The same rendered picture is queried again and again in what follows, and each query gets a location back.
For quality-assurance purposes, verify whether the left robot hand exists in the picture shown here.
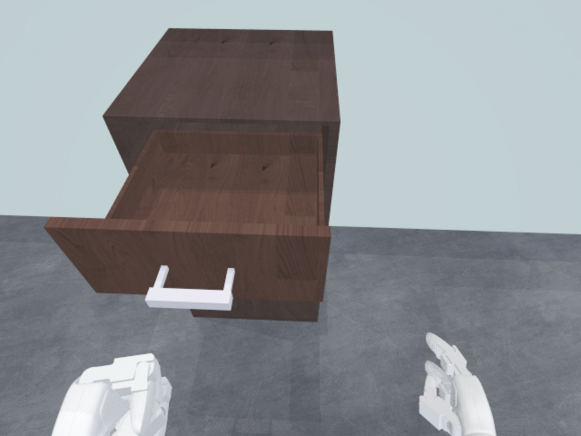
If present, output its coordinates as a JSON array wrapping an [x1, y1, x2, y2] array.
[[52, 353, 172, 436]]

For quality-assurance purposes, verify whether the cabinet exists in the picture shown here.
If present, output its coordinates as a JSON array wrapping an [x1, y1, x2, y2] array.
[[103, 28, 340, 322]]

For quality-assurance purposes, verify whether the handle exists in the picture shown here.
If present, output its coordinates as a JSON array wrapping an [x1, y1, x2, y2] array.
[[145, 265, 235, 311]]

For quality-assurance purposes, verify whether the right robot hand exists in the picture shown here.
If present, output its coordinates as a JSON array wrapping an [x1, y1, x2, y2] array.
[[419, 332, 497, 436]]

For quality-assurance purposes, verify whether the drawer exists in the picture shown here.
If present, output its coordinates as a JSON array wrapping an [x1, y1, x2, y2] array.
[[44, 130, 331, 302]]

